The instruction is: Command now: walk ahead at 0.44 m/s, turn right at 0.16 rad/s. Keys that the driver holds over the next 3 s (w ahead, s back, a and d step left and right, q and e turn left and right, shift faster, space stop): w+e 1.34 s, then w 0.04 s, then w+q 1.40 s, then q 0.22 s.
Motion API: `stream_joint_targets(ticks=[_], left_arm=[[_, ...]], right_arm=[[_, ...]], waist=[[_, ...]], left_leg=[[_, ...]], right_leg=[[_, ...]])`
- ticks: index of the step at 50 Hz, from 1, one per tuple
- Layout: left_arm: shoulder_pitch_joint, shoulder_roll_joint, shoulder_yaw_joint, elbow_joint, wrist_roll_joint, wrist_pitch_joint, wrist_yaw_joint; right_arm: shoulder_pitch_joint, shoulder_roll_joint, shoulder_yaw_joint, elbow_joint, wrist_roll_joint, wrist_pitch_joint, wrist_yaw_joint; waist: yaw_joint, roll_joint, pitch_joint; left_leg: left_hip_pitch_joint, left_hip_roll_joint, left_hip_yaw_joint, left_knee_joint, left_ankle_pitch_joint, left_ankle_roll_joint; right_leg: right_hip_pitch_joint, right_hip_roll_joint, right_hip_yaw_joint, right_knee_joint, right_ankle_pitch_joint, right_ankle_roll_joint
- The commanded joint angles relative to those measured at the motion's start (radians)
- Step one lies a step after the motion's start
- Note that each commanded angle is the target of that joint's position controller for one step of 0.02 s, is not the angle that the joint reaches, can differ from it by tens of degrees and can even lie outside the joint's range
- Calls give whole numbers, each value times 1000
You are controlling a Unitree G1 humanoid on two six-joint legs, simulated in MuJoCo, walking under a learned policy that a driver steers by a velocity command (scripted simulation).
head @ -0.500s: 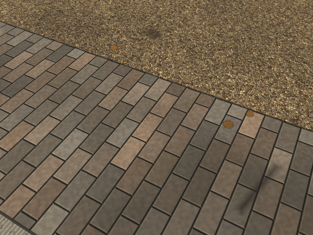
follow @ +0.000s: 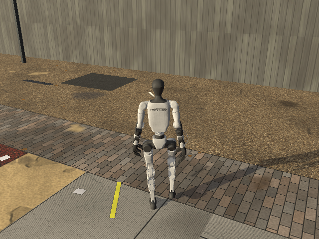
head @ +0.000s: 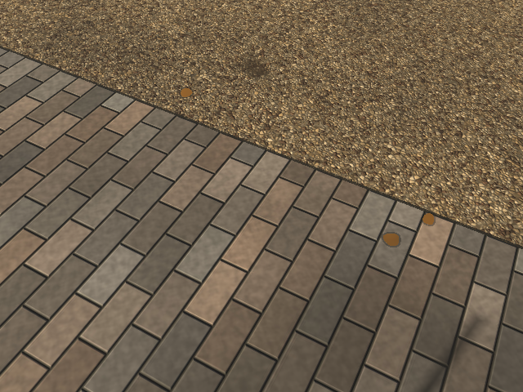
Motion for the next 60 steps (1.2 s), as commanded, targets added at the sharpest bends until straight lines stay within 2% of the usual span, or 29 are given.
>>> stream_joint_targets(ticks=[1, 5, 8, 11, 12, 13, 14, 15, 16, 17, 19, 20, 22, 25, 30, 36, 38, 40, 41, 42, 43, 44, 45, 46, 47, 49, 52, 56, 60], left_arm=[[-20, 12, 3, -44, -6, 15, -7], [-203, -6, -12, -121, -14, 14, -11], [-280, -3, -18, -159, -15, 14, -14], [-186, 40, 0, -144, -12, 8, -4], [-89, 60, 11, -116, -11, 4, 0], [38, 83, 27, -75, -10, 0, 4], [155, 120, 48, -43, 3, -3, 10], [213, 204, 72, -42, 8, 2, 17], [179, 242, 79, -56, -3, 17, 11], [104, 213, 73, -63, -19, 21, 12], [12, 128, 50, -78, -19, 12, 15], [3, 110, 43, -82, -23, 4, 21], [22, 109, 36, -78, -30, -17, 28], [87, 151, 41, -74, -35, -26, 31], [209, 152, 39, -78, -34, -13, 30], [279, 171, 42, -96, -16, -6, 45], [247, 191, 47, -113, -14, -8, 53], [175, 221, 54, -138, -14, -16, 48], [149, 226, 55, -147, -22, -25, 36], [153, 165, 39, -182, -35, -35, 26], [299, 65, 21, -204, -78, -26, 30], [275, 171, 32, -184, -34, -10, 40], [192, 177, 37, -187, -20, -3, 33], [144, 158, 34, -198, -16, 1, 25], [123, 146, 35, -204, -5, 9, 15], [126, 126, 32, -214, 3, 34, -4], [50, 110, 26, -255, 4, 52, -22], [-97, 101, 16, -317, 2, 51, -38], [-237, 80, -4, -368, 0, 42, -55]], right_arm=[[101, -92, -4, 0, -2, -20, -9], [95, -80, 10, -5, -5, -27, -15], [117, -101, 9, 4, -2, -34, -24], [98, -146, -2, 2, 0, -35, -39], [82, -164, -9, -5, -3, -29, -43], [67, -182, -15, -14, -4, -21, -43], [46, -194, -21, -30, -1, -18, -35], [47, -131, -13, -70, -9, -20, -21], [62, -97, -14, -128, 19, -23, 2], [-69, -151, -20, -163, 5, -34, 7], [-130, -151, -23, -189, 5, -47, 8], [-124, -139, -23, -193, -11, -31, 5], [-107, -113, -20, -203, -29, 9, 9], [-207, -121, -21, -256, -33, 38, 15], [-430, -139, -20, -349, -23, 46, 27], [-603, -149, -1, -438, -11, 32, 37], [-571, -169, -2, -449, -5, 21, 35], [-381, -218, -21, -398, 0, 9, 20], [-228, -250, -34, -362, -2, -4, 6], [-69, -319, -51, -355, -28, -11, -13], [-76, -398, -69, -364, -50, 0, -12], [-130, -314, -64, -372, -30, 16, -4], [-203, -225, -42, -383, -21, 17, -3], [-235, -184, -30, -377, -22, 14, 1], [-224, -176, -27, -364, -21, 10, 0], [-191, -175, -25, -334, -10, -6, 4], [-153, -186, -32, -314, 3, -29, 13], [-104, -191, -34, -290, -1, -28, 14], [-68, -218, -40, -275, 0, -24, 10]], waist=[[9, 90, 110], [-8, 105, 151], [-18, 109, 155], [40, 126, 75], [83, 137, 19], [132, 145, -50], [197, 125, -100], [185, -23, -182], [117, -187, -258], [107, -26, -127], [29, 118, 12], [-2, 131, 25], [-33, 89, 19], [-16, 37, 41], [70, -20, 42], [121, -50, 49], [87, -62, 42], [-3, -60, -38], [-83, -23, -121], [-132, 60, -269], [-44, 325, -396], [-27, 190, -322], [-17, 88, -154], [-7, 42, -74], [1, 76, -38], [24, 130, -15], [28, 129, -3], [8, 115, 34], [-24, 116, 61]], left_leg=[[56, 262, -159, -170, 328, 70], [7, 234, -32, -184, 475, 47], [36, 258, 23, -171, 620, 37], [135, 279, 78, 31, 1046, 16], [148, 288, 90, 174, 1134, 15], [130, 293, 91, 353, 1106, 17], [8, 269, 104, 592, 913, 14], [-213, 174, 110, 951, 247, 1], [-580, -24, -48, 1233, -277, -29], [-708, 66, -147, 1209, -157, -7], [-625, 138, -138, 1041, -14, -17], [-557, 156, -142, 983, -18, -36], [-491, 168, -133, 894, -34, -70], [-549, 171, -96, 764, 47, -109], [-656, 141, -80, 544, 234, -127], [-670, 80, -79, 346, 223, -104], [-560, 65, -94, 261, 201, -80], [-261, 12, -81, 197, 136, -44], [-46, 43, -98, 142, 183, -17], [200, 255, -299, 139, -1, 25], [433, 540, -766, 62, 2, 158], [323, 505, -845, 14, -149, 158], [157, 452, -663, -16, -150, 128], [46, 400, -521, -45, -48, 103], [-15, 361, -419, -66, 42, 80], [-84, 323, -292, -97, 172, 61], [-74, 328, -188, -134, 281, 74], [-50, 306, -56, -155, 351, 71], [-31, 298, 47, -152, 391, 48]], right_leg=[[-220, -12, 3, -14, 71, 11], [-179, 24, -43, -252, 181, 4], [-81, 49, -106, -405, 207, -28], [61, 123, -155, -440, 133, -89], [148, 149, -158, -443, 89, -114], [275, 166, -144, -484, 77, -141], [452, 131, -69, -562, 46, -179], [632, -121, 269, -570, -19, -252], [826, -299, 834, -768, -101, -424], [739, -263, 731, -834, -175, -365], [478, -204, 517, -870, 57, -278], [388, -160, 438, -868, 171, -254], [315, -104, 346, -870, 299, -234], [296, -56, 292, -881, 365, -208], [424, -33, 310, -851, 454, -127], [584, -57, 376, -775, 563, -142], [580, -70, 396, -737, 610, -124], [507, -38, 377, -585, 799, -76], [438, 11, 342, -401, 767, -54], [296, 67, 296, -143, 466, -42], [-11, 222, 177, 153, -331, -8], [-104, 126, 168, 243, -274, -22], [-109, 84, 151, 224, -162, -15], [-93, 52, 138, 181, -105, -8], [-76, 29, 132, 149, -87, -2], [-41, 12, 114, 124, -73, 7], [-119, -8, 99, 103, -16, 14], [-204, -20, 68, -36, 124, 30], [-131, -14, -9, -286, 233, 15]])
Next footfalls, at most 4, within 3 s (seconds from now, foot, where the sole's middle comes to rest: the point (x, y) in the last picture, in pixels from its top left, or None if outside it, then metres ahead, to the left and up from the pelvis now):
0.28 right None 0.32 -0.08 -0.78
0.84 left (277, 327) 0.70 -0.04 -0.78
1.38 right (393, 302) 0.78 -0.38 -0.78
1.94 left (405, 219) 1.09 -0.48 -0.78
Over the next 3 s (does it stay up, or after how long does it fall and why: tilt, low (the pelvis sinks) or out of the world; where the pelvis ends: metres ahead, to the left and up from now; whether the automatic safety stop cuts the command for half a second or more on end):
stays up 1.43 -0.64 -0.03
